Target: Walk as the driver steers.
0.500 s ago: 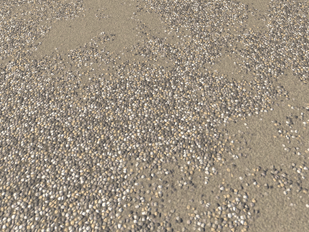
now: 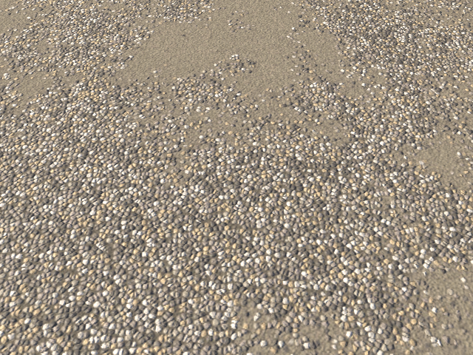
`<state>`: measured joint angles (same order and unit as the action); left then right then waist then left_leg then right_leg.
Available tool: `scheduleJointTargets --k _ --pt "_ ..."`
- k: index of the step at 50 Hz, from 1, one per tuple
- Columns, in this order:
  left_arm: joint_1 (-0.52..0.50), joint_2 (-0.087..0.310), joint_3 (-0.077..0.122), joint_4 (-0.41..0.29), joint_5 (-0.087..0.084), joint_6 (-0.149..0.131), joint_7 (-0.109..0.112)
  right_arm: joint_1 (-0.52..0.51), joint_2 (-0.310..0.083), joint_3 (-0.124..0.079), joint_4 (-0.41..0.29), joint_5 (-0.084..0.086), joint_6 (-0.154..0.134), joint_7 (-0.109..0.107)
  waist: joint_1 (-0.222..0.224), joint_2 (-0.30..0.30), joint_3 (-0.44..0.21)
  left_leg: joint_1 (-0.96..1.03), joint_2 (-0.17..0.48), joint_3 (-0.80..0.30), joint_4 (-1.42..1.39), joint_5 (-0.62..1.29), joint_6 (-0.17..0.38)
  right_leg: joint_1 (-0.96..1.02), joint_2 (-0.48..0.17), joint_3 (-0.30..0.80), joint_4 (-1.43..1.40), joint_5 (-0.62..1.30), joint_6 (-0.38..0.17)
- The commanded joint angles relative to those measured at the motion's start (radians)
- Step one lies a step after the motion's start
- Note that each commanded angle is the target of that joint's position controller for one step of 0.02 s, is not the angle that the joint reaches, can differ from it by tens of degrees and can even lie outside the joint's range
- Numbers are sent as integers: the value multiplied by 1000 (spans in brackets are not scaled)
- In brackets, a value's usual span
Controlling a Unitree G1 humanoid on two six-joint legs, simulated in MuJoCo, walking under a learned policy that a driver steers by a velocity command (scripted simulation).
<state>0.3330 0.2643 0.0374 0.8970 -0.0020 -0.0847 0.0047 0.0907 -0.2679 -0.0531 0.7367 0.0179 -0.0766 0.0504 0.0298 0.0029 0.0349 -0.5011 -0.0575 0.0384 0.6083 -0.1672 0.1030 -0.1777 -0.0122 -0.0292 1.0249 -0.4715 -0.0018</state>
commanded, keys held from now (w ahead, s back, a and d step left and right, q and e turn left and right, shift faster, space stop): w+q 0.32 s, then w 0.50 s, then e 0.18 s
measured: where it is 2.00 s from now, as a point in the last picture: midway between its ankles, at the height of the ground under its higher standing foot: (221, 297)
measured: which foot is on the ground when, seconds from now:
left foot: down 0.00-0.44, up 0.46-0.88, down 0.90-1.00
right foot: up 0.00-0.40, down 0.42-0.92, up 0.94-1.00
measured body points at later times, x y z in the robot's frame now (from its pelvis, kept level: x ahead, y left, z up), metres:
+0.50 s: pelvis +0.29 -0.02 +0.01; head +0.31 -0.02 +0.46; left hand +0.41 +0.27 -0.07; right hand +0.41 -0.28 -0.11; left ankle +0.13 +0.07 -0.65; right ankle +0.38 -0.11 -0.72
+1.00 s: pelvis +0.51 +0.08 +0.01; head +0.55 +0.11 +0.46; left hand +0.45 +0.36 -0.13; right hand +0.79 -0.08 -0.05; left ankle +0.57 +0.21 -0.72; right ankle +0.42 -0.09 -0.65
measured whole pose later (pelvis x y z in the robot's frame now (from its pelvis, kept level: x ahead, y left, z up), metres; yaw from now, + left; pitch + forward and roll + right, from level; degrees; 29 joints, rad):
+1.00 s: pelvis +0.51 +0.08 +0.01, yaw +14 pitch +3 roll -1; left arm 0.37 0.29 0.04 0.86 -0.02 -0.05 0.00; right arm 0.04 -0.25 -0.03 0.64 -0.02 -0.08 0.02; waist 0.07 -0.01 0.03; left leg -0.45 0.02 0.04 0.53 -0.13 0.03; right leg -0.31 0.01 0.07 1.03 -0.56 0.03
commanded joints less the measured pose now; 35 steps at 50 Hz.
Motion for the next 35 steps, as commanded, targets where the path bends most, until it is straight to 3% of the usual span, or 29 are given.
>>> scheduleJointTargets --k 1,2,3,5,7,10,12,15,18,20,21,22,23,24,25,26,27,28,30,32,35 --pt "-101 146 19 -153 -30 -82 -13 237 -158 -51 -13 -3 -1 -21 -117 35 -199 690 320 -586 -309 3 229 -636 -45 131 310 82 -31" --pt "-114 141 25 -154 -9 -79 -4 170 -134 -43 -35 -6 -1 -20 -73 -18 -131 532 286 -500 -328 113 212 -576 -74 121 224 124 -21" --pt "-99 146 34 -157 6 -66 2 134 -113 -36 -51 -15 -2 -22 -34 -7 -109 428 253 -442 -353 187 202 -498 -99 125 169 148 -12" --pt "-71 118 35 -166 17 -40 4 118 -116 -38 -62 -12 -2 -26 -1 23 -87 318 220 -388 -388 250 207 -438 -104 110 88 165 15" --pt "-108 98 31 -190 22 -25 10 145 -143 -47 -59 -8 -5 -38 -3 33 -65 251 197 -330 -402 308 206 -437 -93 88 -14 235 46" --pt "-233 70 21 -231 22 -25 9 196 -163 -55 -51 2 3 -54 -47 48 -46 216 143 -277 -387 260 156 -410 -54 77 -253 441 61" --pt "-306 59 15 -251 13 -31 1 230 -163 -55 -44 6 11 -60 -80 69 -47 213 126 -279 -368 191 128 -357 -18 71 -390 544 60" --pt "-372 85 22 -280 -2 -40 -11 276 -165 -55 -31 12 20 -63 -103 87 -46 276 158 -358 -320 119 115 -330 7 93 -483 547 51" --pt "-349 122 36 -282 -3 -55 -24 280 -156 -54 -29 6 28 -70 -82 113 -55 377 205 -436 -237 108 96 -293 5 105 -541 457 15" --pt "-227 143 53 -250 7 -64 -21 266 -126 -44 -32 -1 30 -68 -18 124 -101 383 165 -420 -125 228 63 -117 10 72 -603 435 -36" --pt "-100 182 65 -236 22 -68 -14 255 -82 -26 -47 -11 26 -62 42 79 -212 308 116 -362 80 208 30 102 -99 164 -572 436 -98" --pt "41 269 91 -207 36 -60 -11 377 -32 -8 -56 5 15 -63 35 -157 -361 -13 -18 -226 418 -31 -49 477 -300 520 -582 320 -256" --pt "96 235 89 -172 6 -50 -23 414 -63 -6 -49 15 6 -63 40 -312 -361 -218 -28 -214 608 -414 -70 533 -400 814 -699 115 -317" --pt "54 161 68 -182 -9 -46 -22 328 -141 -24 -50 21 4 -60 57 -182 -217 -299 22 -247 688 -354 -68 427 -369 739 -723 5 -277" --pt "-3 132 57 -193 -3 -37 -21 237 -148 -25 -67 12 6 -59 50 -92 -124 -297 62 -206 688 -273 -68 303 -326 599 -735 56 -242" --pt "-47 115 48 -193 4 -31 -22 181 -135 -24 -84 -4 3 -57 29 -56 -56 -280 92 -178 628 -215 -68 186 -283 506 -764 157 -232" --pt "-74 95 39 -193 10 -31 -23 169 -123 -27 -87 -12 4 -54 2 -62 -31 -240 127 -165 570 -174 -68 113 -246 436 -790 242 -219" --pt "-85 90 36 -190 13 -32 -25 184 -104 -25 -84 -9 6 -50 -17 -88 -29 -193 141 -149 532 -153 -70 64 -221 390 -812 297 -214" --pt "-73 104 39 -175 3 -37 -27 190 -71 -17 -83 -9 10 -47 -26 -105 -38 -166 150 -116 463 -123 -82 31 -202 316 -842 402 -229" --pt "-56 138 49 -159 -2 -36 -23 131 -52 -7 -104 -15 7 -48 -16 -86 -30 -180 161 -99 349 -53 -95 29 -203 263 -866 482 -239" --pt "-26 159 52 -136 -11 -25 -17 37 -32 4 -121 -14 -2 -41 15 -77 -24 -137 151 -75 151 107 -100 31 -177 178 -874 517 -214"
